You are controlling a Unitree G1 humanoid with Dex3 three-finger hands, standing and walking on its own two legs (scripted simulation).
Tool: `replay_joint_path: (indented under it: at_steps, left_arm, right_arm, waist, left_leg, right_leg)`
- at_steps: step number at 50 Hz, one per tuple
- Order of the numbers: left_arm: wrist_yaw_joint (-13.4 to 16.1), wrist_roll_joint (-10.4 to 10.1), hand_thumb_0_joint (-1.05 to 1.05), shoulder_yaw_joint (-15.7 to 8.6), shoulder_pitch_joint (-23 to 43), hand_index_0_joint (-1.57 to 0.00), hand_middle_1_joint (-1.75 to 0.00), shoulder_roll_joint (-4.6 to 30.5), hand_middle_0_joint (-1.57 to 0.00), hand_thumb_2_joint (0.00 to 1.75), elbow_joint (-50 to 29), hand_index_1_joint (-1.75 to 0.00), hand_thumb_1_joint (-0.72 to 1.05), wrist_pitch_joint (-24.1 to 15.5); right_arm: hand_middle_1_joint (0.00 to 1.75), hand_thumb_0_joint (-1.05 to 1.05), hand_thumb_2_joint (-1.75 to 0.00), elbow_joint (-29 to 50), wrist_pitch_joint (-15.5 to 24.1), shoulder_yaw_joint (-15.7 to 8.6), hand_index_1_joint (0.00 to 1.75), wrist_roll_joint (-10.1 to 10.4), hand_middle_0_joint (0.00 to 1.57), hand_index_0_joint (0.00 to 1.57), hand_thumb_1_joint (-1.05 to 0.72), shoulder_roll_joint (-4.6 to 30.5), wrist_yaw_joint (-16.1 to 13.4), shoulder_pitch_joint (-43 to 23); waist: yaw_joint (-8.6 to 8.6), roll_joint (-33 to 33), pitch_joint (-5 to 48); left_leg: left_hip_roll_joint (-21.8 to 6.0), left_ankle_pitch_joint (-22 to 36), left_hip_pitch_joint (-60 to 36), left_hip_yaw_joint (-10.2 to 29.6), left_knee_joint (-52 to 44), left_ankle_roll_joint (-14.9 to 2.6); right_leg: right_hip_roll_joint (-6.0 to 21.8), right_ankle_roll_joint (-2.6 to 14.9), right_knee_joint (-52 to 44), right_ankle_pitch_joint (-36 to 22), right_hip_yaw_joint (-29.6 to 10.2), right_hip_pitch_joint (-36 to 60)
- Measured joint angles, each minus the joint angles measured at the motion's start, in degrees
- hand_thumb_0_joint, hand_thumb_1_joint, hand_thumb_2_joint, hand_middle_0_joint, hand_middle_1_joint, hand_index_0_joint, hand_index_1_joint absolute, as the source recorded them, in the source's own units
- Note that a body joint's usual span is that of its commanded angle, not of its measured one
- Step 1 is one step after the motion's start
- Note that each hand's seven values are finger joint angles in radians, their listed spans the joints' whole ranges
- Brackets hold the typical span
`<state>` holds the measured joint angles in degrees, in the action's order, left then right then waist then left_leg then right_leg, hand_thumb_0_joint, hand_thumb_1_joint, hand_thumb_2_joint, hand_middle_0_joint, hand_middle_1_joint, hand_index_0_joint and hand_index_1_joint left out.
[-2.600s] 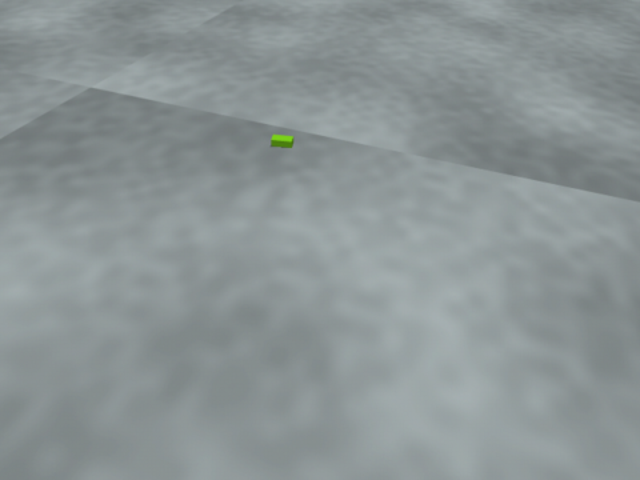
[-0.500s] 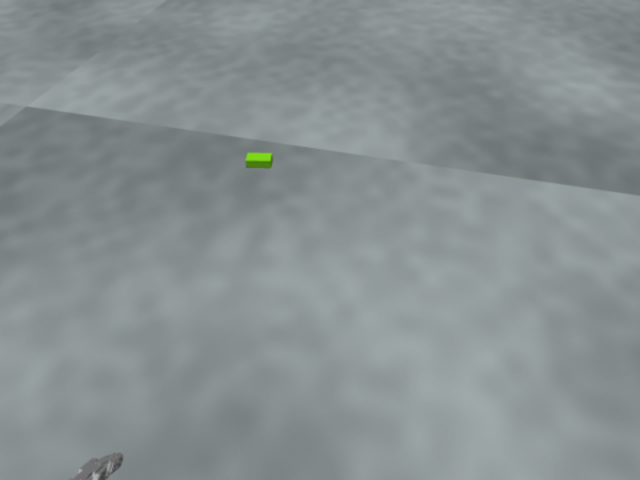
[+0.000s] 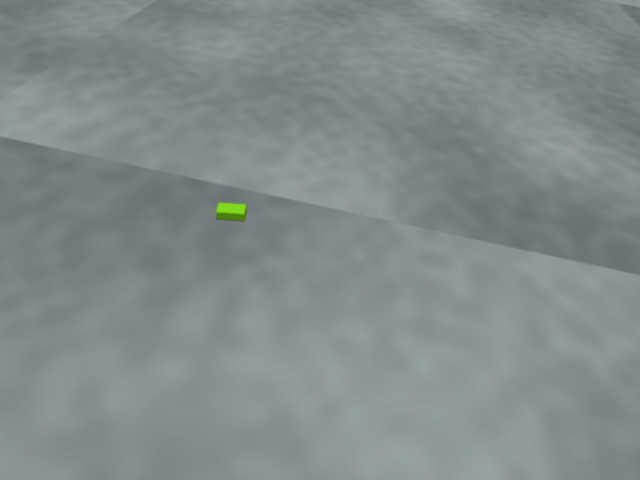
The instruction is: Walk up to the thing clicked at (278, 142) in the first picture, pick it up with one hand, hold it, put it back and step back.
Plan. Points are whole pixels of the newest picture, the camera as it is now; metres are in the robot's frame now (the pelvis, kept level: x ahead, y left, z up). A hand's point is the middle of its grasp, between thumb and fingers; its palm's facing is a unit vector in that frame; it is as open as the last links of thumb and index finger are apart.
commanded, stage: walk up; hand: left
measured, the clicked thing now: (231, 211) +1.32 +0.28 -0.75
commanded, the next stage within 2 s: none
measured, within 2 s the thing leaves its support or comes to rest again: neither
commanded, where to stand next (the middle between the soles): +0.89 +0.02 m, yaw +1 degrees
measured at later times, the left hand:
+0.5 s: hand (169, 380) +0.31 +0.20 -0.11, palm faces +0.02 -0.92 -0.40, open 7.4 cm
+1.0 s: hand (160, 297) +0.48 +0.26 -0.15, palm faces +0.01 -0.94 -0.33, open 7.4 cm
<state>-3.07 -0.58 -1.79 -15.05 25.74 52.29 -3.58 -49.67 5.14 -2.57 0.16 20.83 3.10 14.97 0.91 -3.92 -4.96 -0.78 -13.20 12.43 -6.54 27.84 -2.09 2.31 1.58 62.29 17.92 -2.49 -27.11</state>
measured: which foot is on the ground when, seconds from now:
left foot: down 0.00-0.28, up 0.30-0.74, down 0.76-1.00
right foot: up 0.00-0.24, down 0.26-0.80, up 0.82-1.00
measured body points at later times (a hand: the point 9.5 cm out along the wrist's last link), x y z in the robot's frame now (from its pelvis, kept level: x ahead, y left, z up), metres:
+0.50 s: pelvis +0.24 -0.07 +0.00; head +0.25 -0.10 +0.45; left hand +0.30 +0.25 -0.09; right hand +0.33 -0.38 -0.12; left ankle +0.27 +0.10 -0.66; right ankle +0.27 -0.16 -0.74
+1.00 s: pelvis +0.44 -0.01 +0.00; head +0.46 +0.01 +0.45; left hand +0.47 +0.31 -0.13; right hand +0.54 -0.31 -0.09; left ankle +0.47 +0.09 -0.74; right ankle +0.47 -0.16 -0.67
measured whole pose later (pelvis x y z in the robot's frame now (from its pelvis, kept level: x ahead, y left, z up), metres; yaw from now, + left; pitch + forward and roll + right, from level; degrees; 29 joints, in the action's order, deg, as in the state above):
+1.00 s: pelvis +0.44 -0.01 +0.00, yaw +4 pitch -3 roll +0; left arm -2.6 -0.2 -2.1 -17.6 24.9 51.1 -3.2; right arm -47.7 4.4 -2.1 0.2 21.1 2.9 15.2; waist 0.3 -3.0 -5.2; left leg -0.6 -12.7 12.9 -4.0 28.7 -2.2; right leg 3.7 1.4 59.7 20.1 -1.1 -26.1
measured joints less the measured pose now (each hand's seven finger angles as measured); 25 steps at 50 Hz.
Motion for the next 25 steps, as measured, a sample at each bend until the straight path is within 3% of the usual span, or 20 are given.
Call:
replay_joint_path:
  at_steps: [5,11,13,14,16,18,20,25]
  left_arm:
    - [-1.44,0.82,0.01,-0.46,1.25,-0.20,-0.30,-0.14,-0.20,0.90,-1.06,-0.29,0.91,0.60]
    - [-2.15,1.08,0.01,-1.43,3.23,-0.20,-0.30,-0.78,-0.20,0.90,-0.67,-0.29,0.91,0.67]
    - [-1.91,1.19,0.01,-1.76,3.53,-0.20,-0.30,-1.24,-0.20,0.90,-0.43,-0.29,0.91,0.22]
    - [-1.57,1.33,0.01,-1.98,4.13,-0.20,-0.30,-2.11,-0.20,0.90,-0.26,-0.29,0.91,-0.17]
    - [-1.05,1.37,0.01,-1.87,4.74,-0.20,-0.30,-2.94,-0.20,0.90,-1.16,-0.29,0.91,-1.16]
    - [-0.61,0.83,0.00,-1.37,4.54,-0.20,-0.30,-3.79,-0.20,0.90,-2.08,-0.29,0.91,-1.66]
    - [-0.15,0.51,0.00,-0.79,3.43,-0.21,-0.30,-4.68,-0.20,0.90,-2.55,-0.30,0.91,-1.96]
    - [0.41,0.53,0.00,-0.35,-0.60,-0.21,-0.30,-4.69,-0.20,0.90,-1.78,-0.30,0.90,-2.08]
  right_arm:
    - [0.30,0.01,-0.89,-1.36,-0.13,0.17,0.30,-0.24,0.20,0.21,-0.90,0.54,0.12,4.32]
    - [0.30,0.01,-0.89,-1.70,-0.81,-0.31,0.30,-0.27,0.20,0.21,-0.90,2.27,0.36,6.75]
    - [0.30,0.01,-0.89,-1.72,-1.31,-0.59,0.30,-0.23,0.20,0.21,-0.90,3.06,0.05,7.32]
    - [0.30,0.01,-0.89,-2.06,-1.66,-0.83,0.30,-0.25,0.20,0.21,-0.90,3.58,-0.23,6.84]
    - [0.30,0.01,-0.90,-2.28,-2.34,-0.69,0.30,-0.18,0.20,0.20,-0.90,3.32,-0.73,5.72]
    - [0.30,0.01,-0.90,-2.58,-2.58,0.01,0.30,-0.06,0.20,0.20,-0.90,3.22,-0.91,4.50]
    - [0.29,0.01,-0.90,-2.57,-2.59,0.25,0.30,0.38,0.20,0.20,-0.91,3.54,-0.87,3.08]
    - [0.29,0.01,-0.90,-0.64,-2.53,-0.24,0.30,0.27,0.20,0.20,-0.91,4.06,-0.05,0.00]
  waist:
    - [0.47,0.72,0.45]
    - [1.68,2.59,1.07]
    - [1.74,4.14,1.79]
    - [1.66,6.21,1.38]
    - [1.17,6.99,0.65]
    - [-0.04,6.46,0.36]
    - [-1.04,6.77,0.38]
    - [-2.18,7.68,0.73]
  left_leg:
    - [0.36,-2.28,-7.38,-0.50,-4.82,0.56]
    - [-0.48,-9.24,-12.39,-0.38,-2.86,3.11]
    - [-2.02,-13.69,-12.54,0.11,1.66,3.72]
    - [-4.02,-15.45,-11.36,0.97,6.55,2.71]
    - [-3.35,-15.71,-5.87,4.55,20.96,1.07]
    - [-0.85,-14.30,0.34,6.10,32.73,0.59]
    - [0.16,-10.70,5.85,7.40,37.53,0.20]
    - [-0.90,-1.76,15.07,11.24,32.10,1.05]
  right_leg:
    - [3.54,-1.65,-13.46,-4.60,1.76,-4.40]
    - [3.33,-0.44,-27.93,-12.12,4.41,-0.74]
    - [1.69,0.03,-29.29,-11.75,5.60,2.15]
    - [0.27,0.21,-27.54,-10.03,6.79,2.58]
    - [-0.07,0.64,-24.49,-6.38,7.85,3.34]
    - [0.54,1.03,-25.24,-4.98,7.78,5.72]
    - [0.46,0.97,-28.78,-5.30,8.01,9.21]
    - [-1.38,1.15,-36.35,-5.78,8.74,16.39]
